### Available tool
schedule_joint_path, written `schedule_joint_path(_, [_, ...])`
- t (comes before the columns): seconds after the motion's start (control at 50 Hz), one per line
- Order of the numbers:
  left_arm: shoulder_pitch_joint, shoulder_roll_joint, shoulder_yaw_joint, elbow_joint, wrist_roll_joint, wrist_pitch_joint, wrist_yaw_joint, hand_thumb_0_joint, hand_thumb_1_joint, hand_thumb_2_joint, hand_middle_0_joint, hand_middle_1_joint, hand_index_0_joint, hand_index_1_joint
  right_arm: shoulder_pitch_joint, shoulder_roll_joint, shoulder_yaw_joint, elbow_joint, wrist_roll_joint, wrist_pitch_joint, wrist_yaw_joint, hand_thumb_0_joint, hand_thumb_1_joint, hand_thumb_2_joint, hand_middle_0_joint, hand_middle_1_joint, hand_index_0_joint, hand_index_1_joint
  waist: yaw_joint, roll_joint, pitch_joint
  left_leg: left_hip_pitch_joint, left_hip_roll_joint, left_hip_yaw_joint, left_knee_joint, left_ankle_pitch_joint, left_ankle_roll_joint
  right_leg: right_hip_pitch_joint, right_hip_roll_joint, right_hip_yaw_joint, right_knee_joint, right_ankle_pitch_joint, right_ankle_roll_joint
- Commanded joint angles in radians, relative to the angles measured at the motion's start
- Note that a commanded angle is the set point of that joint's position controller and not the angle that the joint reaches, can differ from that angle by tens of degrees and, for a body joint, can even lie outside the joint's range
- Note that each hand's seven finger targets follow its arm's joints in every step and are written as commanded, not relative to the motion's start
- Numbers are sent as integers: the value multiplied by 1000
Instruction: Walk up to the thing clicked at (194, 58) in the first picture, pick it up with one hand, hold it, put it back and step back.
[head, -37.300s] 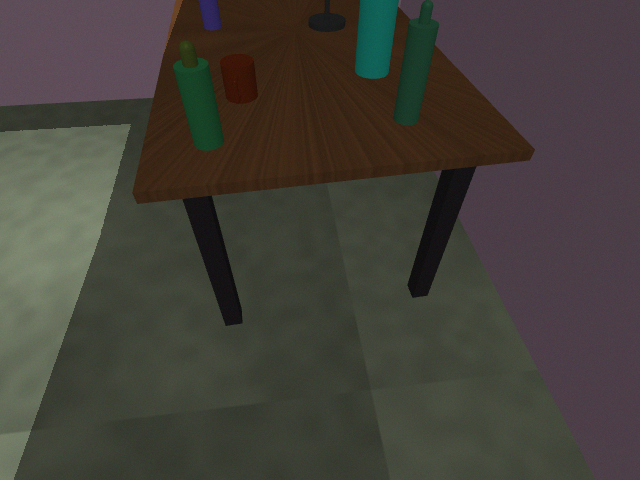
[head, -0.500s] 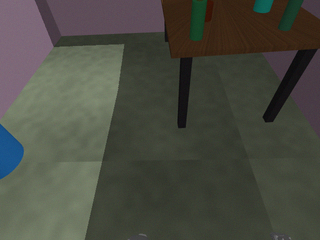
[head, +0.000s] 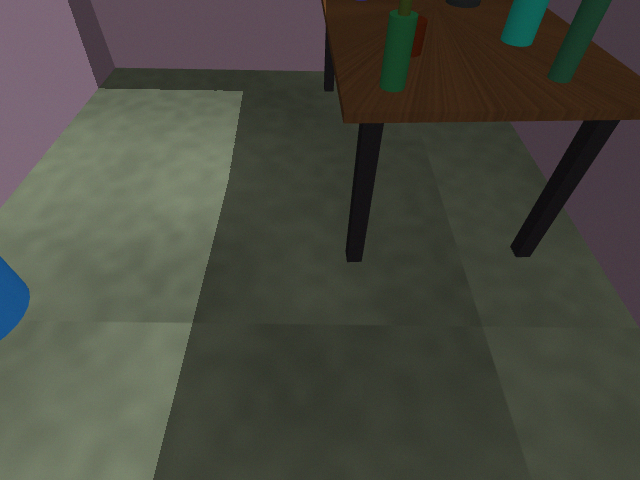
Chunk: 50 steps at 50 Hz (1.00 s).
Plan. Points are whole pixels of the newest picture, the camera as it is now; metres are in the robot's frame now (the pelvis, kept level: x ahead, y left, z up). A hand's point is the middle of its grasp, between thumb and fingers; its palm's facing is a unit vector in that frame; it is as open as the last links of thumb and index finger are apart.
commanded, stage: step back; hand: right
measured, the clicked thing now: (399, 43) +1.11 -0.20 +0.08
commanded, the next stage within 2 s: stand in 0.54 s
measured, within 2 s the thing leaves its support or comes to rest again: neither
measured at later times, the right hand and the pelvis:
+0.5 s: hand out of the picture +0.15 -0.24 -0.15, palm faces -0.04 +0.93 -0.35, open 7.4 cm; pelvis +0.05 +0.01 +0.01, yaw +1 degrees
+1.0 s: hand out of the picture +0.14 -0.25 -0.13, palm faces -0.04 +0.94 -0.33, open 7.4 cm; pelvis +0.03 +0.00 +0.02, yaw +1 degrees
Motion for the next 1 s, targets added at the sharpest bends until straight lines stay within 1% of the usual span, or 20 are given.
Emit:
schedule_joint_path(0.0, [82, 198, 59, -15, 9, -43, 34, 0, 900, 900, -200, -300, -200, -300, -115, -145, -25, -93, 30, -4, -16, 0, -900, -900, 200, 300, 200, 300, 80, 41, -56, -264, 41, -73, 57, -135, 70, 293, -49, 134, -263, 119, -20])
schedule_joint_path(0.02, [66, 274, 71, -31, 19, -49, 40, 0, 900, 900, -200, -300, -200, -300, -120, -112, -16, -101, 31, -5, -21, 0, -900, -900, 200, 300, 200, 300, 87, -121, -44, -341, -65, -62, 205, -198, 31, 227, -250, 457, -395, -72, -97])
schedule_joint_path(0.04, [-39, 313, 75, -61, 20, -50, 37, 0, 900, 900, -200, -300, -200, -300, -70, -174, -34, -63, 26, 4, -30, 0, -900, -900, 200, 300, 200, 300, 60, -89, -20, -213, -24, -94, 303, -274, 19, 41, -359, 527, -421, -257, -183])
schedule_joint_path(0.06, [-128, 297, 69, -84, 18, -47, 35, 0, 900, 900, -200, -300, -200, -300, -15, -211, -50, -31, 22, 2, -30, 0, -900, -900, 200, 300, 200, 300, 17, -86, 29, -133, 11, -87, 313, -268, 17, -80, -367, 516, -402, -246, -220])
schedule_joint_path(0.1, [-124, 224, 51, -84, 6, -52, 35, 0, 900, 900, -200, -300, -200, -300, -12, -198, -38, -10, 32, -7, -25, 0, -900, -900, 200, 300, 200, 300, 12, -68, 15, -149, 6, -87, 214, -230, 28, 13, -270, 349, -330, 13, -164])
schedule_joint_path(0.14, [-91, 213, 47, -58, 5, -55, 35, 0, 900, 900, -200, -300, -200, -300, -29, -180, -30, 3, 30, -11, -24, 0, -900, -900, 200, 300, 200, 300, 34, -106, -23, -154, 6, -62, 162, -174, 27, 91, -236, 275, -283, 201, -138])
schedule_joint_path(0.18, [-124, 218, 43, -62, -2, -49, 31, 0, 900, 900, -200, -300, -200, -300, -9, -173, -27, 14, 26, -19, -26, 0, -900, -900, 200, 300, 200, 300, 9, -119, -60, -48, 0, 2, 5, -98, 25, 82, -221, 206, -219, 390, -128])
schedule_joint_path(0.22, [-134, 195, 31, -60, -14, -39, 32, 0, 900, 900, -200, -300, -200, -300, 6, -173, -35, 38, 21, -27, -31, 0, -900, -900, 200, 300, 200, 300, -6, -89, -97, 75, 8, -15, -152, 161, 37, 82, -164, 120, -119, 541, -66])
schedule_joint_path(0.24, [-126, 172, 23, -64, -19, -37, 34, 0, 900, 900, -200, -300, -200, -300, 9, -197, -43, 42, 17, -30, -35, 0, -900, -900, 200, 300, 200, 300, -2, -42, -138, 122, 55, -70, -145, 339, 60, 86, -131, 85, -58, 569, -35])
schedule_joint_path(0.26, [-110, 154, 16, -62, -26, -36, 35, 0, 900, 900, -200, -300, -200, -300, -17, -226, -48, 36, 13, -33, -37, 0, -900, -900, 200, 300, 200, 300, 21, 27, -165, 138, 134, -152, -133, 433, 89, 64, -84, 56, -28, 475, -12])
schedule_joint_path(0.28, [-116, 152, 13, -53, -32, -31, 34, 0, 900, 900, -200, -300, -200, -300, -89, -245, -44, 24, 22, -32, -34, 0, -900, -900, 200, 300, 200, 300, 40, 47, -166, 72, 166, -184, -127, 339, 128, 88, -39, 34, -68, 268, -1])
schedule_joint_path(0.3, [-118, 156, 15, -34, -30, -33, 37, 0, 900, 900, -200, -300, -200, -300, -128, -245, -38, 25, 27, -28, -29, 0, -900, -900, 200, 300, 200, 300, 46, 84, -141, 1, 172, -172, -109, 310, 133, 157, -48, 35, -105, 203, -4])
schedule_joint_path(0.32, [-130, 166, 13, -28, -24, -36, 38, 0, 900, 900, -200, -300, -200, -300, -148, -228, -34, 30, 24, -25, -27, 0, -900, -900, 200, 300, 200, 300, 45, 75, -127, -27, 141, -134, -108, 298, 103, 191, -68, 57, -151, 238, -13])
schedule_joint_path(0.34, [-127, 176, 16, -24, -20, -39, 38, 0, 900, 900, -200, -300, -200, -300, -147, -215, -29, 35, 25, -24, -28, 0, -900, -900, 200, 300, 200, 300, 41, 69, -140, -15, 111, -93, -91, 332, 81, 223, -89, 76, -159, 346, -21])
schedule_joint_path(0.38, [-119, 203, 24, -16, -22, -42, 42, 0, 900, 900, -200, -300, -200, -300, -120, -201, -26, 45, 26, -22, -34, 0, -900, -900, 200, 300, 200, 300, 29, 62, -163, 18, 75, -55, -56, 421, 59, 231, -127, 98, -131, 498, -39])
schedule_joint_path(0.48, [-162, 171, 10, -2, -24, -31, 43, 0, 900, 900, -200, -300, -200, -300, -154, -206, -29, 65, 29, -18, -33, 0, -900, -900, 200, 300, 200, 300, 28, 86, -146, 81, 110, -80, -107, 509, 77, 188, -92, 42, -131, 449, -19])
schedule_joint_path(0.54, [-152, 134, -10, 37, -31, -19, 36, 0, 900, 900, -200, -300, -200, -300, -160, -211, -15, 65, 37, -32, -31, 0, -900, -900, 200, 300, 200, 300, 17, 58, -112, 112, 136, -124, -185, 516, 69, 187, -77, 52, -181, 436, 3])
schedule_joint_path(0.66, [-179, 147, -16, 59, -24, -21, 30, 0, 900, 900, -200, -300, -200, -300, -202, -199, -7, 76, 39, -34, -28, 0, -900, -900, 200, 300, 200, 300, 16, 60, -127, 164, 116, -85, -226, 456, 40, 224, -98, 68, -265, 459, -1])
schedule_joint_path(0.84, [-183, 159, -18, 89, -21, -31, 28, 0, 900, 900, -200, -300, -200, -300, -215, -191, 0, 89, 41, -31, -24, 0, -900, -900, 200, 300, 200, 300, 8, 31, -133, 186, 115, -66, -258, 378, 37, 244, -114, 76, -328, 461, 3])
schedule_joint_path(0.98, [-175, 157, -18, 102, -18, -28, 25, 0, 900, 900, -200, -300, -200, -300, -214, -198, 3, 103, 36, -27, -20, 0, -900, -900, 200, 300, 200, 300, 12, 42, -75, 148, 107, -73, -300, 196, 29, 193, -108, 87, -376, 292, 4])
